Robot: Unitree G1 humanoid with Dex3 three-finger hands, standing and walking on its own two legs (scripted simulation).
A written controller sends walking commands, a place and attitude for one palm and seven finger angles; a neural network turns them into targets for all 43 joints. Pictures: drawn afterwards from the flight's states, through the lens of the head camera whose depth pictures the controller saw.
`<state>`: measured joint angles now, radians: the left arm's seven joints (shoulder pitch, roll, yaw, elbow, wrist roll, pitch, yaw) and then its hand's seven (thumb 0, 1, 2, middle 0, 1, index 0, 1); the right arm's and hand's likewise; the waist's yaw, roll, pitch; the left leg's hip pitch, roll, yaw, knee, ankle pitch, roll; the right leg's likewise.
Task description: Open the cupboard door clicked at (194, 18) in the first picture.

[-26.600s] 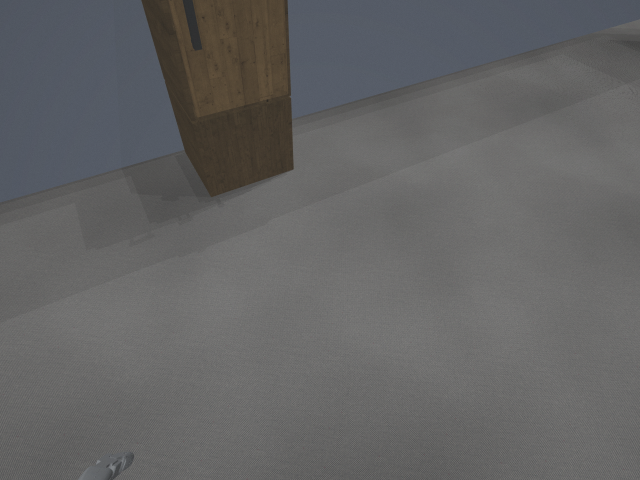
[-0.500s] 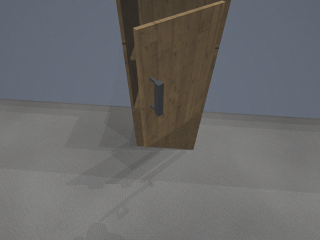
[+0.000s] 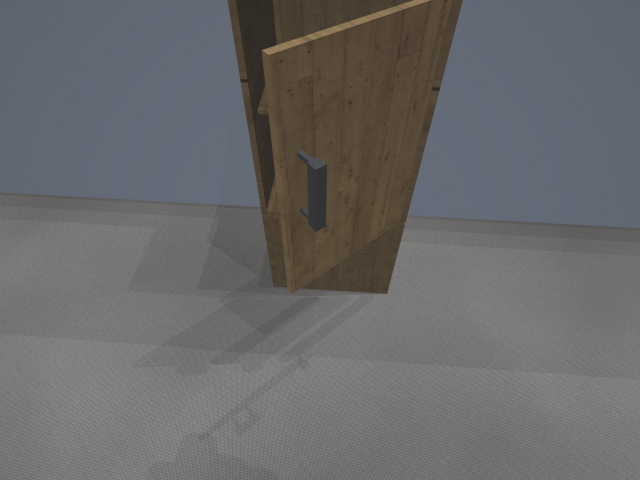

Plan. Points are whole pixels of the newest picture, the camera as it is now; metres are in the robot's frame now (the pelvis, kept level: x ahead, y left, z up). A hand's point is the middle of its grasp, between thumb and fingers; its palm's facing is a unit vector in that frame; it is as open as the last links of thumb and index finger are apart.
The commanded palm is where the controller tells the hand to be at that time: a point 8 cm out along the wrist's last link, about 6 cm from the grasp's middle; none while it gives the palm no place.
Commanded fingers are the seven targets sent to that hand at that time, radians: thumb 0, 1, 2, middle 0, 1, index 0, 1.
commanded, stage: look to check the result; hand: left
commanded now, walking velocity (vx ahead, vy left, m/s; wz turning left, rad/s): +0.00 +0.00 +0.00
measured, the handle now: (310, 191) +0.59 +0.05 -0.01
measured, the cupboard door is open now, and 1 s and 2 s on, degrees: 43 43 43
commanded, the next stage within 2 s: walk to a spot facing it in 0.32 s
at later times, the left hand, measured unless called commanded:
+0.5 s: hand out of the picture +0.07 +0.20 -0.17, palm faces -0.01 -0.96 -0.27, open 7.4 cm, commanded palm none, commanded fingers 0.00 0.90 0.90 -0.20 -0.30 -0.20 -0.30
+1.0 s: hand out of the picture +0.09 +0.14 -0.17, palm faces -0.19 -0.94 -0.29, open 7.4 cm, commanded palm none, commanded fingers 0.00 0.90 0.90 -0.20 -0.30 -0.20 -0.30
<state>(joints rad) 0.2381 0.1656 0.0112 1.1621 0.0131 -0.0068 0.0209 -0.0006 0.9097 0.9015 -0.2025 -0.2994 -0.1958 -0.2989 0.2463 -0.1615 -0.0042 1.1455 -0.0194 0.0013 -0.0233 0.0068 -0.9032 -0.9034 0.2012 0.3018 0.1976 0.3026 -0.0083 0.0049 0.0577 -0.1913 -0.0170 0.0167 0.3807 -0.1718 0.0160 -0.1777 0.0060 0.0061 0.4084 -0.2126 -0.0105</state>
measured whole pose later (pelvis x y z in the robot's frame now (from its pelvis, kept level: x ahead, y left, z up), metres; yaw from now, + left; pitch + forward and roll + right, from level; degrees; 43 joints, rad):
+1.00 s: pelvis +0.00 -0.05 -0.01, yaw -15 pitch +1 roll +3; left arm 0.22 0.19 0.07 0.97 0.02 0.03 0.01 0.00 0.91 0.90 -0.20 -0.30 -0.20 -0.30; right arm 0.12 -0.22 -0.06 0.98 -0.02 0.07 -0.02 0.01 -0.90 -0.90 0.20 0.30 0.20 0.30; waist 0.03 0.00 0.14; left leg -0.44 0.03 0.03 1.08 -0.47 -0.04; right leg -0.30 0.06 0.07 0.58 -0.29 -0.08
